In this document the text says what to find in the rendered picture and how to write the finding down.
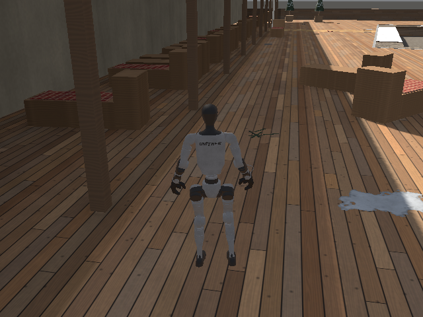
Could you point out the robot left thigh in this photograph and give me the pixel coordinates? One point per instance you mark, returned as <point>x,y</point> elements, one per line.
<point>196,197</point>

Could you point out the robot left shin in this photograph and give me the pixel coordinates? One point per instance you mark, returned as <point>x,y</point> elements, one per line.
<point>199,237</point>

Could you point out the right robot forearm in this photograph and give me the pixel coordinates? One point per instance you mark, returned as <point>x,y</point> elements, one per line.
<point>244,171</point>

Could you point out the left robot forearm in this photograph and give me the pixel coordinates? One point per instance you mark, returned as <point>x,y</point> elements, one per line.
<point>178,173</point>

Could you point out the robot right upper arm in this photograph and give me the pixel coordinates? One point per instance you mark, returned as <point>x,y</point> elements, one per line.
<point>235,149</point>

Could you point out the robot right hand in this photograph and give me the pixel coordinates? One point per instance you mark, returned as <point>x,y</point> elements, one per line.
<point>250,181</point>

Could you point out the robot left hand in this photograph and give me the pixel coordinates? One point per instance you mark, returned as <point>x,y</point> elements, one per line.
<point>174,186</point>

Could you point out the robot left upper arm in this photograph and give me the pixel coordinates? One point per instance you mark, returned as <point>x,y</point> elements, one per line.
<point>186,149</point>

